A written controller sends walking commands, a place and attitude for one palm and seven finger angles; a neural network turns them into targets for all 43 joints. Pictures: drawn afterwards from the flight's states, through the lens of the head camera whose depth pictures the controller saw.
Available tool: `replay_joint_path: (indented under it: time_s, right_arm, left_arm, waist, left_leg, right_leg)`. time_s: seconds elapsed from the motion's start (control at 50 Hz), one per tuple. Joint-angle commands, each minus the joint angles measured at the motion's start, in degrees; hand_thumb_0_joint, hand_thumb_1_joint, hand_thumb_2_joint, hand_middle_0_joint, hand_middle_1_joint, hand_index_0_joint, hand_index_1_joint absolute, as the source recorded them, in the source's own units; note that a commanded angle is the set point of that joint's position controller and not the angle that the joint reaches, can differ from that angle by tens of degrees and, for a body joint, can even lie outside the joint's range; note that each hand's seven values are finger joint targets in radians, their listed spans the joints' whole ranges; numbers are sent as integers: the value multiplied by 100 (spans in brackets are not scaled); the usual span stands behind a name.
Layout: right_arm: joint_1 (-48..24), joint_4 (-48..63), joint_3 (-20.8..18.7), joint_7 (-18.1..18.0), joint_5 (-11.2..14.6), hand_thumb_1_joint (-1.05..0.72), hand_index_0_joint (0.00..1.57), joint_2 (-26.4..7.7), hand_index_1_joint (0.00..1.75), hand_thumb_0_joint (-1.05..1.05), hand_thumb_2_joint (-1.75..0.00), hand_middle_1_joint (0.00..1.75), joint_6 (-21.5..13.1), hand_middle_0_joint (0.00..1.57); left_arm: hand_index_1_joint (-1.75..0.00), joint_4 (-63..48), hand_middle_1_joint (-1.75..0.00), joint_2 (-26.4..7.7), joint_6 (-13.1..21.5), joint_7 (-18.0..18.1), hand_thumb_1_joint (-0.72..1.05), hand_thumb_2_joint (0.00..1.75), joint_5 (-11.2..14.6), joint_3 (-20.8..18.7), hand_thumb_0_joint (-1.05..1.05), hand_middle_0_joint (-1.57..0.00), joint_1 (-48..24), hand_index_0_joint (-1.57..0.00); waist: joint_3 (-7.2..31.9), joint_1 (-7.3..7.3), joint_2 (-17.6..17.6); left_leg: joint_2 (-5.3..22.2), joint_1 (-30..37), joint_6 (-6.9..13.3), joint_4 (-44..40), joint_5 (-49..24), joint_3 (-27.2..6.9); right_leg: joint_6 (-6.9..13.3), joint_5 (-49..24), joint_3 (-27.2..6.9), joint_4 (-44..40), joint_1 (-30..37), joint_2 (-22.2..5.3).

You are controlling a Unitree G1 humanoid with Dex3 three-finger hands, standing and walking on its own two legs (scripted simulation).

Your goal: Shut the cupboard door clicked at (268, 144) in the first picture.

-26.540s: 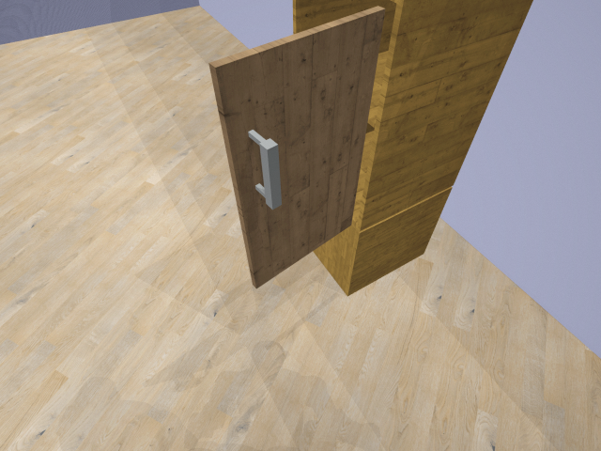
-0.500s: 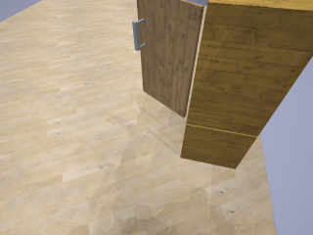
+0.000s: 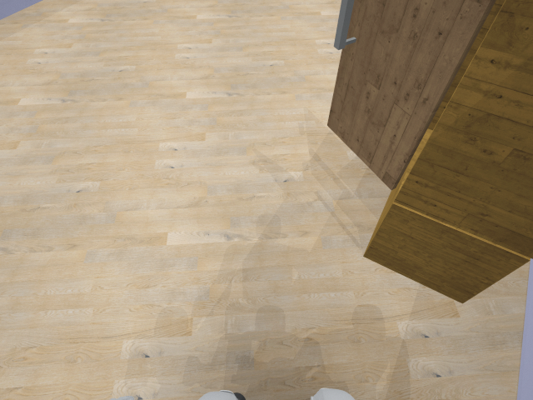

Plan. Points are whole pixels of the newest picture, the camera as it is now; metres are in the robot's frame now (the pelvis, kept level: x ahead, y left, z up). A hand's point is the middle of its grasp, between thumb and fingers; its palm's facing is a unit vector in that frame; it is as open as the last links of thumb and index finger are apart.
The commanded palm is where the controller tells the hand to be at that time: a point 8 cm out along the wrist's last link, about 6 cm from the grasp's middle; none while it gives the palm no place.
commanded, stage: walk to a spot facing it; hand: left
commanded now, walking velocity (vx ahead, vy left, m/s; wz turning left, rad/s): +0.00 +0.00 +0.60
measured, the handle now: (350, 19) +0.97 -0.19 +0.06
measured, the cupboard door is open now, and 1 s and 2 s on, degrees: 59 59 59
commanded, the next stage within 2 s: turn to face it in 1.80 s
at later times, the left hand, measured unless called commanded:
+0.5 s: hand out of the picture -0.01 +0.22 -0.18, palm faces +0.35 -0.90 -0.25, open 7.3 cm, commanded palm none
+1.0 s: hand out of the picture +0.01 +0.15 -0.16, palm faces +0.68 -0.70 -0.20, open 7.3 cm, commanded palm none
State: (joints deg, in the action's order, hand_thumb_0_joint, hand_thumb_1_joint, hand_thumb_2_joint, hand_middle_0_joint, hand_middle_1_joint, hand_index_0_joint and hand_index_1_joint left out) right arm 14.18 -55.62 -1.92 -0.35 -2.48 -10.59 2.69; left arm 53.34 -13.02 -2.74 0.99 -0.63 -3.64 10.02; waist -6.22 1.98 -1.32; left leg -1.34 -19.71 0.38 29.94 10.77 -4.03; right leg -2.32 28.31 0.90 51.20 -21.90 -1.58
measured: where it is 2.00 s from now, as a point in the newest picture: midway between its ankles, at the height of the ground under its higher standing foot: (178, 321)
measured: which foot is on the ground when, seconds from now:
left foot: down 0.00-0.08, up 0.10-0.38, down 0.40-0.68, up 0.70-1.00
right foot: up 0.00-0.06, down 0.08-0.40, up 0.42-0.66, down 0.68-1.00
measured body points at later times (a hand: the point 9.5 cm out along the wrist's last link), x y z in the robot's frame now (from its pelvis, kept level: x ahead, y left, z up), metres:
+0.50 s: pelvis +0.01 -0.01 -0.01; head +0.05 +0.02 +0.44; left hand -0.03 +0.26 -0.16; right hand +0.19 -0.23 -0.14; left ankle -0.03 +0.12 -0.73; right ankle +0.01 -0.14 -0.69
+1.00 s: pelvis +0.14 +0.04 +0.01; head +0.18 +0.07 +0.46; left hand -0.03 +0.19 -0.14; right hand +0.39 -0.08 -0.13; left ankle +0.12 +0.20 -0.69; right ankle +0.15 -0.11 -0.73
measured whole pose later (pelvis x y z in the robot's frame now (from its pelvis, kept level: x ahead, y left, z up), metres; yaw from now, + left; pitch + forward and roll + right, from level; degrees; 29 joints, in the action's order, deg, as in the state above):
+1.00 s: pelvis +0.14 +0.04 +0.01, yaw +41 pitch +1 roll +1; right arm 6.3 -52.6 -3.5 3.5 -1.9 -12.9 1.8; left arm 56.8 -9.1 4.0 -0.1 -1.8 -2.6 21.4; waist -5.8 -1.4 0.9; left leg 3.7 -30.6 -0.1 44.7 15.6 4.9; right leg -2.5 18.3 17.1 20.7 -1.8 -7.7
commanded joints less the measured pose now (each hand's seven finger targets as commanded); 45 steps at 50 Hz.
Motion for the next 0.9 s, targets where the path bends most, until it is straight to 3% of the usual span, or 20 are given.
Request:
replay_joint_path:
  time_s: [0.0,0.04,0.06,0.08,0.16,0.26,0.34,0.36,0.38,0.4,0.46,0.52,0.6,0.62,0.66,0.68,0.7,0.74,0.78,0.88]
  right_arm:
    - [-199,522,-420,-71,44,-90,20,-1312,30,0,-90,30,-32,20]
    - [-362,700,-418,-16,127,-90,20,-999,30,0,-90,30,15,20]
    - [-330,810,-402,22,150,-90,20,-628,30,0,-90,30,14,20]
    - [-401,816,-442,69,75,-90,20,-785,30,0,-90,30,20,20]
    - [-102,662,-400,203,116,-90,20,-613,30,0,-90,30,78,20]
    - [-776,907,-242,217,181,-90,20,-491,30,0,-90,30,-21,20]
    - [-269,840,-258,216,141,-90,20,-835,30,0,-90,30,-125,20]
    - [128,759,-381,193,94,-90,20,-1360,30,0,-90,30,-177,20]
    - [614,682,-552,142,10,-90,20,-2023,30,0,-90,30,-188,20]
    - [1027,510,-547,101,0,-90,20,-2095,30,0,-90,30,-173,20]
    - [279,706,-400,1,2,-90,20,-1628,30,0,-90,30,-280,20]
    - [-2,763,-367,-15,17,-90,20,-1526,30,0,-90,30,-335,20]
    - [-403,807,-389,10,45,-90,20,-1498,30,0,-90,30,-261,20]
    - [-563,860,-373,17,80,-90,20,-1324,30,0,-90,30,-260,20]
    - [-773,1142,-252,80,144,-90,20,-659,30,0,-90,30,-325,20]
    - [-736,1142,-319,118,69,-90,20,-883,30,0,-90,30,-310,20]
    - [-723,1041,-339,155,55,-90,20,-836,30,0,-90,30,-316,20]
    - [-474,757,-338,264,46,-90,20,-672,30,0,-90,30,-243,20]
    - [-480,660,-278,321,72,-90,20,-460,30,0,-90,30,-215,20]
    - [-1110,825,-145,403,99,-90,20,-173,30,0,-90,30,-257,20]
  left_arm:
    - [-30,-387,-30,-470,135,54,90,90,-8,-169,0,-20,637,-20]
    - [-30,-347,-30,-878,208,101,90,90,-79,-273,0,-20,1097,-20]
    - [-30,-457,-30,-1416,226,135,90,90,-174,-391,0,-20,983,-20]
    - [-30,-610,-30,-1459,186,134,90,90,-126,-311,0,-20,539,-20]
    - [-30,-820,-30,-872,299,136,90,90,-146,-200,0,-20,-413,-20]
    - [-30,-488,-30,-1289,312,115,90,90,-142,-319,0,-20,671,-20]
    - [-30,-472,-30,-1296,288,24,90,90,-74,-354,0,-20,640,-20]
    - [-30,-584,-30,-1053,257,-29,90,90,-32,-325,0,-20,656,-20]
    - [-30,-891,-30,-636,264,-101,90,90,-33,-190,0,-20,386,-20]
    - [-30,-1155,-30,-742,252,-96,90,90,-113,-144,0,-20,-316,-20]
    - [-30,-1045,-30,-728,305,-190,90,90,-89,-217,0,-20,-559,-20]
    - [-30,-869,-30,-605,316,-267,90,90,-75,-188,0,-20,-187,-20]
    - [-30,-582,-30,-658,357,-297,90,90,-83,-223,0,-20,699,-20]
    - [-30,-441,-30,-811,403,-270,90,90,-103,-294,0,-20,1249,-20]
    - [-30,-367,-30,-1653,466,-106,90,90,-159,-422,0,-20,1996,-20]
    - [-30,-464,-30,-1522,496,-60,90,90,-110,-400,0,-20,1606,-20]
    - [-30,-515,-30,-1356,549,-29,90,90,-123,-350,0,-20,1161,-20]
    - [-30,-537,-30,-826,626,-25,90,90,-119,-243,0,-20,558,-20]
    - [-30,-403,-30,-663,708,-33,90,90,-115,-206,0,-20,758,-20]
    - [-30,39,-30,-662,768,-18,90,90,-116,-190,0,-20,1466,-20]
  waist:
    - [856,-246,-736]
    - [762,-498,133]
    - [556,-518,1614]
    - [372,-399,1387]
    - [146,183,1213]
    - [582,-402,1250]
    - [939,-126,1023]
    - [1153,116,-285]
    - [1111,410,-1943]
    - [869,675,-1353]
    - [226,262,-1190]
    - [506,33,-918]
    - [485,-407,-646]
    - [521,-692,-157]
    - [593,-1096,2269]
    - [314,-745,1681]
    - [93,-530,1556]
    - [72,-128,1101]
    - [218,-169,1040]
    - [212,-425,945]
  left_leg:
    - [1065,-40,670,-1063,-43,-1641]
    - [351,-1248,181,-227,1184,-1192]
    - [-453,-1945,-268,1478,2014,-96]
    - [-224,-1546,-226,2980,2191,-76]
    - [311,-1183,-343,3707,1369,215]
    - [158,-685,-355,1547,1619,848]
    - [129,924,-184,-331,630,978]
    - [905,1915,178,-823,449,-145]
    - [2368,2591,1013,-1172,-217,-2318]
    - [2650,2173,1386,-1390,696,-2643]
    - [1814,1106,1021,-1620,1813,-1990]
    - [1341,1090,878,-1375,1005,-1315]
    - [991,-369,686,-1007,2270,-1160]
    - [635,-1189,534,-337,2576,-954]
    - [-308,-2708,33,3183,2784,131]
    - [133,-2668,42,4030,2234,-200]
    - [360,-2664,7,4417,1738,-255]
    - [679,-2089,-98,4253,798,-27]
    - [654,-1894,-187,3596,546,339]
    - [567,-1882,-114,2040,415,816]
  right_leg:
    - [10,-630,159,-1413,946,231]
    - [242,-529,-589,-3202,2093,-494]
    - [926,480,-2469,-4120,1877,-2164]
    - [1237,346,-2426,-4250,809,-2672]
    - [982,-1803,-379,-3450,443,-1674]
    - [972,-4844,77,-2505,1860,-1831]
    - [422,-3028,542,-1793,1306,-1691]
    - [104,-1528,928,-766,200,-1270]
    - [-227,1082,1069,604,-1493,-465]
    - [-89,1111,370,1099,-1831,-522]
    - [-61,-160,-45,1125,-1754,-580]
    - [-128,-414,176,-71,-993,-360]
    - [-151,-1061,660,-1567,1119,120]
    - [-110,-939,451,-2146,2151,11]
    - [767,1835,-3180,-4478,2696,-2622]
    - [1039,2300,-3449,-4623,1967,-2783]
    - [1037,2269,-3282,-4598,1434,-2654]
    - [753,688,-1326,-4350,974,-2135]
    - [674,-1176,-126,-4105,1381,-1777]
    - [677,-3370,732,-3796,2350,-1835]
